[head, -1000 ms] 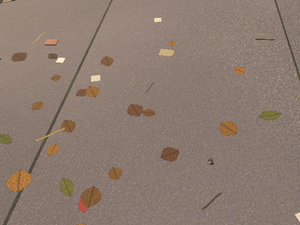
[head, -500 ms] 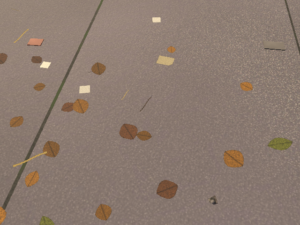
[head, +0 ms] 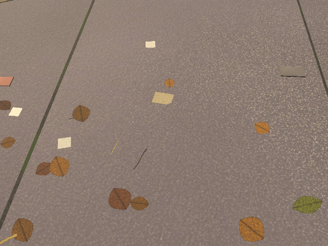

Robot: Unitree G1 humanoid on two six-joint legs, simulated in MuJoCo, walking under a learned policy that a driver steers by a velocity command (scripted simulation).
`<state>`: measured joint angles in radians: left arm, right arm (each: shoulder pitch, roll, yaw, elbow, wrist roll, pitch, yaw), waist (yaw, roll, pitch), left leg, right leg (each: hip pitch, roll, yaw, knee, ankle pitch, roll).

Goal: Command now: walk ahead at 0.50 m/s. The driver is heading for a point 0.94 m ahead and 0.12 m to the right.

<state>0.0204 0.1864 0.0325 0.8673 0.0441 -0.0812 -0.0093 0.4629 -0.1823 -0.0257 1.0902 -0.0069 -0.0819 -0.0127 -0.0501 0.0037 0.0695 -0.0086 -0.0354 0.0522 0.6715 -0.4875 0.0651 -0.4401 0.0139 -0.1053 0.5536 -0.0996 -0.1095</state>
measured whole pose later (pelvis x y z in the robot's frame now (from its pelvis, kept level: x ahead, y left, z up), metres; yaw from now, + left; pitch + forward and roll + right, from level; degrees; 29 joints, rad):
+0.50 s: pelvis +0.27 +0.01 +0.01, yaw +0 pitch +1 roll -1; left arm 0.49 0.17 0.03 1.08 0.03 -0.09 0.02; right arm -0.01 -0.17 -0.03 0.88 -0.02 -0.06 0.02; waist 0.07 0.01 0.06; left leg -0.50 0.01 0.09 0.55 -0.12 0.10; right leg 0.13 0.06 -0.07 0.24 -0.38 -0.06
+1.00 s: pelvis +0.53 +0.02 +0.01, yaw -7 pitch +0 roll +1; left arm 0.08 0.18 0.04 0.90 0.03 -0.03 -0.04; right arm 0.44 -0.16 -0.03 1.05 -0.02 -0.11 -0.03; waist -0.04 -0.03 0.05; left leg 0.12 -0.07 0.20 0.18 -0.31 0.06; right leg -0.59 -0.05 -0.08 0.66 -0.03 -0.08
